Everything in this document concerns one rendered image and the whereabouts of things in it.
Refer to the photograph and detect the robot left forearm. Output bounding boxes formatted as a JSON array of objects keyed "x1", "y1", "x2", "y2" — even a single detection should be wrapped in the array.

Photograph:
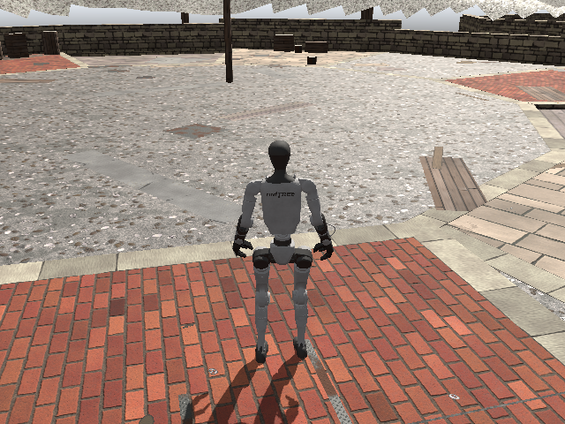
[{"x1": 234, "y1": 215, "x2": 249, "y2": 245}]

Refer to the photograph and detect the left robot upper arm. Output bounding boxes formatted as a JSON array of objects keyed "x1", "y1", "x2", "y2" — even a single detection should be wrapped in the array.
[{"x1": 240, "y1": 179, "x2": 262, "y2": 228}]

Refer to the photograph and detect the right robot hand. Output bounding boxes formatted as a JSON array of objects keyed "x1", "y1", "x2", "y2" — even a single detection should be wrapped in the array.
[{"x1": 313, "y1": 241, "x2": 334, "y2": 261}]

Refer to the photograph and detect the left robot shin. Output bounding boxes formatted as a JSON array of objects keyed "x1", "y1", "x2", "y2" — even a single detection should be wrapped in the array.
[{"x1": 255, "y1": 291, "x2": 267, "y2": 351}]

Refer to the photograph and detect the robot right forearm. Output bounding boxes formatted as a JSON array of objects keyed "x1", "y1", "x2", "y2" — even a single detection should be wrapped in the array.
[{"x1": 314, "y1": 213, "x2": 332, "y2": 246}]

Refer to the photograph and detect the right robot upper arm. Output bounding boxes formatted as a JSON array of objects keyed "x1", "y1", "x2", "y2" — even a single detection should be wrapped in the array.
[{"x1": 299, "y1": 178, "x2": 324, "y2": 226}]

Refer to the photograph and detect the left robot hand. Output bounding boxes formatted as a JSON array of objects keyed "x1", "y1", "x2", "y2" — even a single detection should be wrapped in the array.
[{"x1": 232, "y1": 240, "x2": 253, "y2": 258}]

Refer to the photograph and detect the robot head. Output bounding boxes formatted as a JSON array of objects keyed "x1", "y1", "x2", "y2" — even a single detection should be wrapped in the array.
[{"x1": 266, "y1": 140, "x2": 295, "y2": 184}]

